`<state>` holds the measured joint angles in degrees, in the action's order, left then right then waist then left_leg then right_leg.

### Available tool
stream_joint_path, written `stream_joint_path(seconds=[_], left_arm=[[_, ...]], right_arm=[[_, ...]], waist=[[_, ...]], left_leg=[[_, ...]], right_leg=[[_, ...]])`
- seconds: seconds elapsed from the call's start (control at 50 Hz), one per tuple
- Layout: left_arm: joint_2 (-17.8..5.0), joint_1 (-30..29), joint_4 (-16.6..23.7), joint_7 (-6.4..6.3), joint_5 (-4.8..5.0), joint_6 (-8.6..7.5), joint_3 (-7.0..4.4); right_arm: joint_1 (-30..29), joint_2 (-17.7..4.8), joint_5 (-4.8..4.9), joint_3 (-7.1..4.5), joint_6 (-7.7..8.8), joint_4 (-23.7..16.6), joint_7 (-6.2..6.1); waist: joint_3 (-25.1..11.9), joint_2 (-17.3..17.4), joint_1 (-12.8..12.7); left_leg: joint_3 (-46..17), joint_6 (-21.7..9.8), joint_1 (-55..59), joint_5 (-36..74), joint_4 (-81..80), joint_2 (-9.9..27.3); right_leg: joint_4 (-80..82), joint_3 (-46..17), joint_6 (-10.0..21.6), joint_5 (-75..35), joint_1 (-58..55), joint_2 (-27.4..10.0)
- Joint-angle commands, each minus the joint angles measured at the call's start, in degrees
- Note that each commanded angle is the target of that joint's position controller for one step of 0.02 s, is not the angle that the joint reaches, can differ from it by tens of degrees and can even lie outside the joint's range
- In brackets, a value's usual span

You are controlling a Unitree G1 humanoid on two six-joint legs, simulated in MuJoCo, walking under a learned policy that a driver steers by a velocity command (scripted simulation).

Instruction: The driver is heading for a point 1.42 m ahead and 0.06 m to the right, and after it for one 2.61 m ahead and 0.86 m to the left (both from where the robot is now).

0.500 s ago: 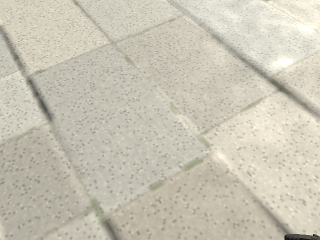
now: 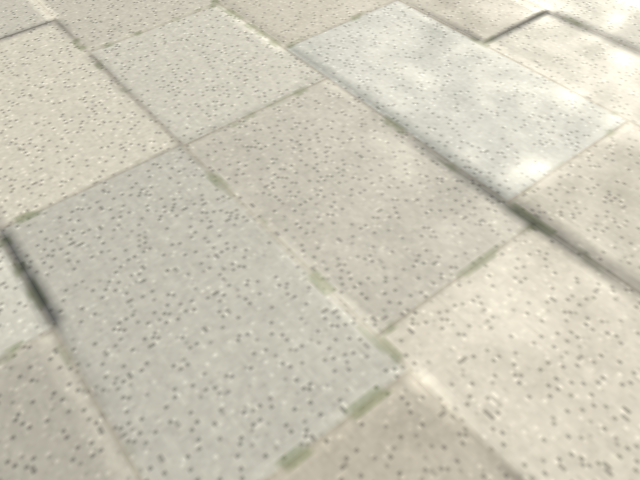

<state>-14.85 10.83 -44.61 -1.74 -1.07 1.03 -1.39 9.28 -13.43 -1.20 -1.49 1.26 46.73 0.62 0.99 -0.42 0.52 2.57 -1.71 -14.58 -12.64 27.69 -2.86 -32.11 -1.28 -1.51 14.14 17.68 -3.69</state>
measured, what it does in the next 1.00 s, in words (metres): walks ahead: right foot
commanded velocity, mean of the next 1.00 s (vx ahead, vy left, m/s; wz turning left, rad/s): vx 0.29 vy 0.00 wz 0.01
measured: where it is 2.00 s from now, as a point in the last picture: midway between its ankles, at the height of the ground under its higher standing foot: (340, 347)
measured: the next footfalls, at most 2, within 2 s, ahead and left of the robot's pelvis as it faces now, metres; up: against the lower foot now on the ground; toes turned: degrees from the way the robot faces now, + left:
right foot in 0.86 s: +0.43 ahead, -0.13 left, +0.00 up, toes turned -1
left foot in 1.42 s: +0.71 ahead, +0.12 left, +0.00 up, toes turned +2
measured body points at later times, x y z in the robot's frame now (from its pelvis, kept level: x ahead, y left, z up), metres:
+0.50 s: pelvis +0.09 +0.00 -0.01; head +0.10 +0.01 +0.44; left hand +0.15 +0.27 -0.14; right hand +0.15 -0.27 -0.14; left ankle +0.02 +0.10 -0.73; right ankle +0.04 -0.13 -0.73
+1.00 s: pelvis +0.32 -0.05 +0.00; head +0.34 -0.06 +0.45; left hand +0.45 +0.21 -0.11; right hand +0.35 -0.33 -0.14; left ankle +0.22 +0.10 -0.64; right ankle +0.39 -0.13 -0.73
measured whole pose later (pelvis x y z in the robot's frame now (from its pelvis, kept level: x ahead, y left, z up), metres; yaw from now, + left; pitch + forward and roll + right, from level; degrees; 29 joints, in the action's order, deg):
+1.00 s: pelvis +0.32 -0.05 +0.00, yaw +1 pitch +0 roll +0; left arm -14.8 9.8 -46.2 2.1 0.0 -4.7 -2.6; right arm 17.2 -15.7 1.5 -2.5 5.1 55.2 0.0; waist 3.1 1.6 0.8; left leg -2.7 -2.9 -21.8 -19.4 68.7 3.3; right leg -27.2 3.7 4.2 7.8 19.3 2.7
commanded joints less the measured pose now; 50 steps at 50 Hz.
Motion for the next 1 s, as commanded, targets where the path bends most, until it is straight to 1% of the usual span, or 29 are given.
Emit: stream_joint_path(seconds=[0.02, 0.1, 0.22, 0.26, 0.3, 0.36, 0.42, 0.46, 0.48, 0.5, 0.52, 0.54, 0.56, 0.58, 0.6, 0.64, 0.68, 0.7, 0.74, 0.78, 0.82, 0.84, 0.86, 0.88, 0.9, 0.92, 0.94, 0.96, 1.0], left_arm=[[-6.3, -2.1, 3.4, 0.45, -0.25, -1.26, -1.47], [-5.9, -0.7, 2.2, 0.74, 0.29, -2.75, -1.07], [-6.1, -0.5, 0.5, 0.36, 0.57, -2.45, -1.05], [-6.6, 0.9, -0.8, 0.36, 1.09, -2.00, -1.40], [-6.8, 1.0, -1.0, 0.41, 1.61, -1.88, -1.62], [-7.4, 3.4, -1.4, 0.54, 2.33, -3.93, -1.85], [-9.7, 5.4, -2.0, 1.05, 2.66, -5.39, -2.81], [-9.1, 1.7, -0.3, 1.44, 2.79, -5.67, -2.82], [-8.3, -2.8, 1.7, 1.69, 2.68, -6.01, -2.62], [-6.3, -6.5, 4.0, 1.90, 2.22, -7.00, -2.16], [-5.5, -6.0, 3.9, 1.76, 2.20, -7.58, -2.06], [-6.3, -6.3, 3.9, 1.99, 3.64, -7.67, -2.27], [-4.9, -6.8, 4.1, 2.42, 4.49, -7.51, -1.84], [-4.0, -8.1, 4.9, 2.82, 4.22, -7.49, -1.51], [-4.0, -9.0, 5.4, 3.04, 3.33, -7.39, -1.67], [-2.6, -9.7, 6.6, 4.14, 2.41, -7.16, -1.12], [-0.2, -13.5, 8.1, 4.74, 1.96, -6.90, 0.01], [-0.2, -15.0, 8.8, 4.64, 2.10, -6.73, 0.10], [-2.7, -15.8, 9.5, 4.18, 2.67, -6.25, -0.61], [-5.1, -15.2, 9.6, 3.87, 2.80, -6.11, -1.48], [-7.5, -8.2, 7.7, 3.50, 2.63, -5.81, -2.93], [-9.1, 0.3, 4.9, 3.18, 2.73, -5.43, -4.11], [-10.7, 9.6, 2.4, 2.69, 2.69, -5.01, -4.95], [-16.3, 14.8, 0.8, 2.78, 1.13, -5.08, -5.88], [-11.9, 14.4, 0.5, 3.16, 1.30, -5.14, -4.54], [-9.6, 8.0, 0.9, 3.34, 1.63, -5.65, -3.62], [-8.2, 3.1, 1.6, 3.51, 1.59, -6.03, -3.17], [-7.1, 0.0, 1.6, 3.83, 1.13, -6.47, -2.84], [-5.5, -2.8, 1.2, 4.16, 0.52, -7.21, -2.48]], right_arm=[[0.1, -6.4, 0.05, -1.34, -0.20, -2.1, -0.96], [0.3, -6.4, 0.33, -1.51, -0.91, -0.3, -1.53], [0.0, -6.2, 1.05, -1.68, -1.02, 3.3, -1.62], [1.6, -6.4, 1.54, -2.00, -1.50, 5.2, -1.76], [1.4, -6.5, 1.98, -2.25, -1.45, 5.6, -1.71], [0.7, -5.4, 2.59, -1.97, 1.32, 5.2, -1.35], [0.8, -4.7, 2.52, -1.81, 4.39, 5.3, 0.01], [5.4, -6.3, 2.70, -2.39, 5.08, 7.9, 0.74], [11.4, -8.4, 3.00, -3.25, 5.01, 10.7, 0.82], [19.8, -13.4, 3.18, -4.99, 4.55, 13.6, 0.69], [22.6, -13.3, 2.60, -4.78, 4.21, 13.8, 0.92], [20.5, -9.5, 1.72, -3.32, 4.33, 12.8, 0.98], [19.4, -7.8, 1.50, -2.68, 4.43, 12.1, 0.85], [18.4, -7.5, 1.87, -2.22, 4.30, 12.1, 0.70], [17.3, -6.2, 1.99, -1.56, 3.92, 12.0, 0.39], [13.9, -5.4, 1.75, -0.89, 2.88, 10.7, -0.46], [11.6, -7.4, 1.50, -1.05, 2.74, 9.6, -1.58], [12.9, -9.2, 1.59, -1.43, 3.09, 9.8, -1.93], [15.2, -11.2, 2.39, -2.09, 3.79, 10.8, -2.06], [15.5, -11.2, 2.74, -2.40, 3.91, 11.2, -1.89], [14.9, -11.8, 2.04, -2.91, 3.12, 11.0, -1.70], [14.6, -11.2, 1.58, -2.82, 2.40, 10.6, -1.68], [14.4, -9.9, 0.86, -2.30, 2.06, 9.7, -1.66], [22.4, -1.1, 0.85, 0.04, 2.77, 8.6, -1.02], [21.2, -3.4, 1.81, -0.32, 4.38, 9.5, -0.20], [14.3, -8.7, 3.72, -1.92, 5.22, 6.9, 0.14], [10.2, -9.3, 3.95, -1.98, 5.57, 5.5, -0.12], [8.9, -8.5, 3.22, -2.13, 5.38, 5.2, -0.58], [12.0, -6.5, 2.35, -2.25, 3.79, 6.1, -1.17]], waist=[[0.4, -7.8, 0.5], [-1.9, -4.1, -0.3], [-3.7, -0.4, -0.8], [-4.0, -0.1, -0.6], [1.4, -0.2, -0.6], [6.9, -3.3, -1.1], [4.1, -8.9, -0.3], [1.6, -5.5, 2.2], [-0.3, -0.6, 4.8], [-3.0, 10.1, 7.3], [-2.0, 16.7, 8.4], [1.5, 8.3, 6.9], [2.7, 5.2, 5.9], [4.8, 2.9, 4.9], [5.1, 2.5, 4.0], [5.4, 4.7, 2.5], [6.0, 5.3, 2.7], [5.8, 5.9, 3.0], [6.3, 6.5, 2.6], [5.6, 6.7, 1.1], [-0.3, 8.1, -3.1], [-5.3, 7.6, -7.2], [-10.5, 5.4, -11.0], [-20.9, -11.8, -7.1], [-23.0, -13.2, -7.5], [-10.6, -9.8, -6.1], [-4.7, -4.8, -4.3], [-1.6, -2.1, -2.2], [-1.4, -4.4, 1.4]], left_leg=[[-3.2, 0.8, 1.2, -4.4, -3.4, 3.0], [-4.5, -0.4, 2.6, 4.0, -2.7, 4.5], [-4.4, 0.2, 4.8, 11.6, -1.8, 4.9], [-2.5, -0.5, 4.5, -1.7, -0.8, 3.0], [-3.1, -2.1, -1.2, -18.6, -0.5, 2.8], [-4.2, -3.7, -8.8, -20.9, 3.1, 3.4], [-2.3, -4.3, -10.5, -10.5, 8.6, 2.4], [-3.4, -5.1, -2.6, -3.8, 4.1, 2.9], [-7.8, -6.0, 8.1, 3.1, -0.3, 4.8], [-20.5, -9.3, 22.9, 10.1, -5.4, 11.3], [-34.7, -15.1, 32.0, 21.7, -10.3, 21.2], [-34.2, -16.5, 32.0, 22.2, -8.9, 23.6], [-30.2, -16.0, 32.8, 20.9, -8.8, 22.8], [-26.4, -14.3, 31.7, 19.9, -10.4, 22.1], [-22.5, -12.0, 29.7, 20.7, -12.1, 20.7], [-15.5, -9.8, 19.9, 20.4, -16.7, 16.2], [-8.8, -8.3, 9.1, 18.3, -20.4, 11.8], [-8.2, -8.2, 6.9, 17.7, -22.4, 11.8], [-8.3, -7.9, 9.4, 17.6, -23.8, 14.0], [-7.5, -6.7, 14.7, 25.7, -20.6, 15.8], [-5.9, -5.1, 18.7, 43.4, -10.6, 16.2], [-4.4, -3.9, 16.8, 48.6, -0.3, 14.3], [-3.8, -2.4, 6.1, 39.0, 14.0, 12.3], [-2.9, 0.7, -13.8, 4.8, 39.0, 2.1], [-10.8, -0.2, -19.8, -18.5, 48.3, 0.0], [-9.9, -1.3, -25.6, -15.4, 51.7, 3.4], [-8.3, -2.1, -24.6, -9.9, 49.5, 6.5], [-7.4, -2.0, -22.1, -6.0, 46.1, 8.8], [-7.9, -1.6, -15.2, -2.4, 41.4, 11.3]], right_leg=[[10.7, -5.0, 3.8, 5.9, 1.2, -3.3], [7.0, -2.6, 1.9, -6.8, -3.2, -1.5], [5.0, -1.6, 2.6, -15.6, -6.7, -0.8], [4.8, -0.3, 3.7, -1.8, -6.3, 0.8], [6.3, -2.4, 5.9, 17.5, -2.0, 0.4], [9.6, -10.6, 9.7, 24.8, -1.8, -4.3], [12.4, -21.9, 14.0, 13.0, -8.0, -11.7], [6.4, -16.0, 12.1, -2.5, -6.4, -8.9], [-2.0, -8.0, 8.9, -11.0, 0.6, -3.9], [-19.7, 3.3, 3.7, -15.1, 13.8, 4.2], [-33.1, 2.7, 1.6, 14.7, 30.1, 6.9], [-39.8, -2.0, 2.8, 19.9, 36.9, 3.7], [-43.0, -2.9, 3.9, 17.2, 41.4, 2.0], [-41.0, -2.1, 4.2, 13.3, 44.4, -0.3], [-37.8, -1.2, 4.2, 9.1, 43.3, -2.1], [-27.9, 2.3, 2.5, 0.9, 33.7, -2.2], [-14.4, 5.4, 1.1, -8.6, 20.3, 0.0], [-9.3, 5.9, 1.0, -11.7, 15.2, 1.2], [-3.4, 4.9, 1.9, -14.5, 11.9, 2.2], [0.6, 3.8, 3.8, -15.1, 10.3, 2.8], [-0.2, 4.6, 6.2, -12.3, 2.0, 4.8], [-0.3, 5.7, 7.8, -10.7, -8.0, 6.3], [-1.9, 0.5, 10.0, -9.4, -23.2, 1.4], [4.2, -27.6, 19.4, 6.7, -42.3, -14.7], [17.0, -45.0, 20.6, 16.9, -39.8, -18.1], [19.1, -38.2, 17.3, 19.5, -29.8, -16.6], [20.3, -29.9, 15.8, 14.2, -20.1, -14.7], [21.5, -23.0, 14.9, 7.2, -12.2, -12.3], [24.2, -15.3, 13.9, 1.6, -4.3, -8.7]])
Over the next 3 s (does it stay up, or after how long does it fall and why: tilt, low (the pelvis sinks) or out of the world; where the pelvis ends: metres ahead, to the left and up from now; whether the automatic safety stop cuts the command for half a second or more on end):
stays up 1.12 -0.02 0.02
